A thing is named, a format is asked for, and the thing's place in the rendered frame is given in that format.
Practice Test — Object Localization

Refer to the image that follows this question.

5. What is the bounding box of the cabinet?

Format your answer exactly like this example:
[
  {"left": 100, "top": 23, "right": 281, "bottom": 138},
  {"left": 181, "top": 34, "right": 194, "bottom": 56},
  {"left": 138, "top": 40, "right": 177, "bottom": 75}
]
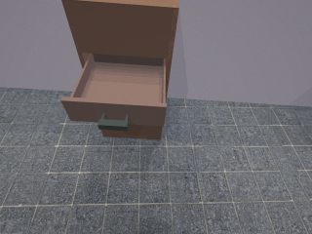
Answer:
[{"left": 61, "top": 0, "right": 179, "bottom": 140}]

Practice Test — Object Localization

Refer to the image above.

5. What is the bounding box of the handle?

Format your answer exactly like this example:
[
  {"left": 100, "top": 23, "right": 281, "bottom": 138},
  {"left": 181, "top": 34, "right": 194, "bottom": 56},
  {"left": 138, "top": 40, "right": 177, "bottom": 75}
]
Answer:
[{"left": 97, "top": 112, "right": 129, "bottom": 132}]

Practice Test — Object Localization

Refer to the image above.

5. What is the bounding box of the drawer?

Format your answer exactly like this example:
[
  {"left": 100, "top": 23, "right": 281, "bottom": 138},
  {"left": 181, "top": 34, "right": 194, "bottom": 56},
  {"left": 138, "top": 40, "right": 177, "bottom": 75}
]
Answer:
[{"left": 60, "top": 53, "right": 167, "bottom": 127}]

